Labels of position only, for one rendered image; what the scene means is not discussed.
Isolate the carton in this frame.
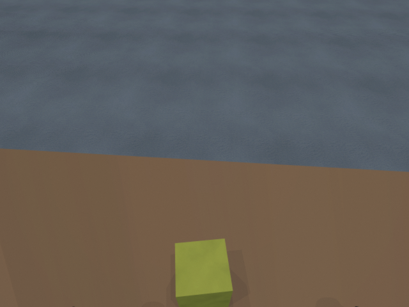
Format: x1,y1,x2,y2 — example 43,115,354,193
175,239,233,307

